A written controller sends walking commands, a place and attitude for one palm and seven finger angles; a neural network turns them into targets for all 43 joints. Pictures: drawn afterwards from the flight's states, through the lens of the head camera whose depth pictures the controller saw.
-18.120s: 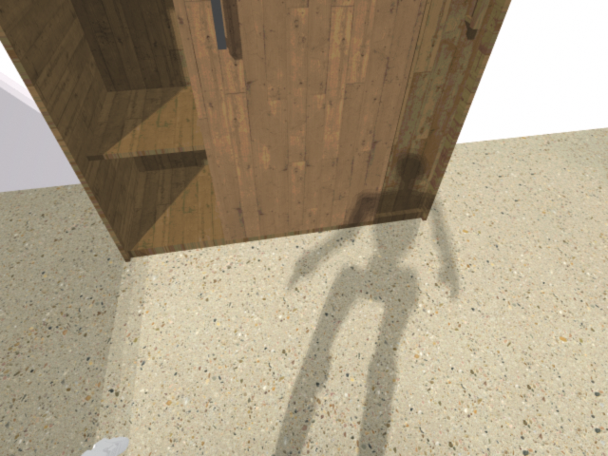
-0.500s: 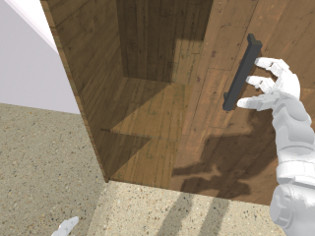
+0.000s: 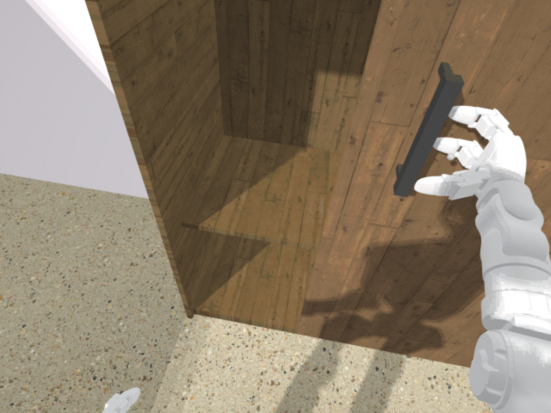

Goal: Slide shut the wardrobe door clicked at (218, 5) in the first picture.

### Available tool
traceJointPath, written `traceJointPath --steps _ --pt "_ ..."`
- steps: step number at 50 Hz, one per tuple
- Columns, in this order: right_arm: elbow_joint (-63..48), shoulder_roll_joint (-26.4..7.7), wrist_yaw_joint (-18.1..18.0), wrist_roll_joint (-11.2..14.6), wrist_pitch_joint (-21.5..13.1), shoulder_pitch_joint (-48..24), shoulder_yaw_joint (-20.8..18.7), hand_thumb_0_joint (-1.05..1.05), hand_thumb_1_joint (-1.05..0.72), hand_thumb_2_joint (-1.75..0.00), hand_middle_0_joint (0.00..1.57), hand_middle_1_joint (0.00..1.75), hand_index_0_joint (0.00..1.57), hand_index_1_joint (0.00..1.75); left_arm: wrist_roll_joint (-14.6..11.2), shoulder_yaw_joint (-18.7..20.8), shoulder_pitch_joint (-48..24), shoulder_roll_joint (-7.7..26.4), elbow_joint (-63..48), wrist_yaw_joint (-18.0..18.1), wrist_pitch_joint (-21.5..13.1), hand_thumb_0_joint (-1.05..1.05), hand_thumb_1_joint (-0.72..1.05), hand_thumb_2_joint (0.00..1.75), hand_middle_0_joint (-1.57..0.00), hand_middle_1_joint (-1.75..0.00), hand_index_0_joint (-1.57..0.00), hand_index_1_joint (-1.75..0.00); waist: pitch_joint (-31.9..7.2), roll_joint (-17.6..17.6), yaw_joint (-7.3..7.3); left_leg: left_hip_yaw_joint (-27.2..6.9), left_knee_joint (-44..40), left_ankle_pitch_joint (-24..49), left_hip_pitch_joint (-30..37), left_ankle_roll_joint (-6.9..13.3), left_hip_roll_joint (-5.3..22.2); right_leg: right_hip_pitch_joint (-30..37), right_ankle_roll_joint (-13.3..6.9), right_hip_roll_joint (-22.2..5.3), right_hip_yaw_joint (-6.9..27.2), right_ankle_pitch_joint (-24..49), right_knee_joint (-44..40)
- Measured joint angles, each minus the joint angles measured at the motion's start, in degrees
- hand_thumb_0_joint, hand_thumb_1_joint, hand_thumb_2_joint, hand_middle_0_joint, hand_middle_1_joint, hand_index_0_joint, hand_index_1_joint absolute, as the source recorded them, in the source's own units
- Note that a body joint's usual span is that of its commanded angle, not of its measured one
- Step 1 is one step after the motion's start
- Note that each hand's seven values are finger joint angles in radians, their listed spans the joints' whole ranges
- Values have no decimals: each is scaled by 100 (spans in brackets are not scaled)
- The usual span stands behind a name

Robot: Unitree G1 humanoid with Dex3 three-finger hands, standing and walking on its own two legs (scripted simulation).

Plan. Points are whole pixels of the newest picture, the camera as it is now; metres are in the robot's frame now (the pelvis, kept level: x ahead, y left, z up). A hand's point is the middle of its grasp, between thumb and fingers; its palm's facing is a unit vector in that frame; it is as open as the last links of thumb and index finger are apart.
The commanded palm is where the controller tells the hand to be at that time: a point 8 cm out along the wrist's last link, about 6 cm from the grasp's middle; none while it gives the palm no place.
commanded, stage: slide the fingers in behind the handle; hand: right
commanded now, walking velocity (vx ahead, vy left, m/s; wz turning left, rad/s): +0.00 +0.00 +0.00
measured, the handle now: (421, 134) +0.49 -0.16 +0.19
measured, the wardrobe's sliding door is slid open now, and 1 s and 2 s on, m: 0.40 0.40 0.40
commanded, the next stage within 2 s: grip the handle and tug to test in 1.46 s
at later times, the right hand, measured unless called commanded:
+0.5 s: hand (430, 154) +0.44 -0.16 +0.19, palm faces +0.09 +1.00 +0.01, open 14.0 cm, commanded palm +0.41 -0.21 +0.19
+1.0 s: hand (412, 151) +0.44 -0.13 +0.19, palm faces +0.09 +1.00 +0.01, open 14.0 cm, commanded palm +0.42 -0.18 +0.19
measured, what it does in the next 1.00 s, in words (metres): stands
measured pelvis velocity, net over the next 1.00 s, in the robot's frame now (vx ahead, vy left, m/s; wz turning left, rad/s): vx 0.01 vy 0.01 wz -0.01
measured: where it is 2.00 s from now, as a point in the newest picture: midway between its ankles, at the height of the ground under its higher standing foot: outside the picture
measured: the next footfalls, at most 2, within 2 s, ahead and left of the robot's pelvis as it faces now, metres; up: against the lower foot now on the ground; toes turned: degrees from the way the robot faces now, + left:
none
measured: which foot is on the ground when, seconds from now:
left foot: down 0.00-1.00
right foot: down 0.00-1.00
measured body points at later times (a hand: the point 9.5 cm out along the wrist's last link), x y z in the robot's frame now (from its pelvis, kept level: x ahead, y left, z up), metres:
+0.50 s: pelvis +0.01 +0.00 +0.00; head +0.01 +0.02 +0.45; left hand +0.12 +0.25 -0.11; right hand +0.43 -0.21 +0.19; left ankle -0.04 +0.12 -0.74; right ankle +0.02 -0.13 -0.74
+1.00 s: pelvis +0.01 +0.01 +0.00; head +0.01 +0.03 +0.45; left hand +0.12 +0.26 -0.12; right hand +0.43 -0.19 +0.20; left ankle -0.04 +0.12 -0.74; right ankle +0.02 -0.13 -0.74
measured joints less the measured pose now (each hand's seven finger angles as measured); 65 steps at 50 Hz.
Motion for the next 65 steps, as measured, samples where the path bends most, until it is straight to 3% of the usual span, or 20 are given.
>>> traceJointPath --steps 13,42,54,65 --pt "-127 202 -133 32 74 -101 223 -1 50 -30 30 120 30 120 -5 -9 -247 8 -47 14 -36 1 90 90 -20 -30 -20 -30 27 25 -93 70 18 -27 18 10 10 -17 12 18 72 -6 28" --pt "-666 571 -473 18 387 111 461 -1 50 -30 30 120 30 120 15 32 -241 -35 16 -18 152 2 90 90 -20 -30 -20 -30 11 -1 -106 77 -36 -66 143 51 -13 129 56 0 82 -18 -68" --pt "-472 694 -680 -69 321 -77 536 -1 50 -30 30 120 30 120 36 14 -332 -72 -4 -36 157 1 90 90 -20 -30 -20 -30 33 3 -81 64 8 -67 90 61 -15 105 65 -4 72 4 -75" --pt "-558 653 -631 -62 252 24 486 -1 50 -30 30 120 30 120 36 50 -184 -71 -5 -69 179 1 90 90 -20 -30 -20 -30 21 -5 -82 35 -17 -65 105 63 -26 128 68 -15 45 -10 -91"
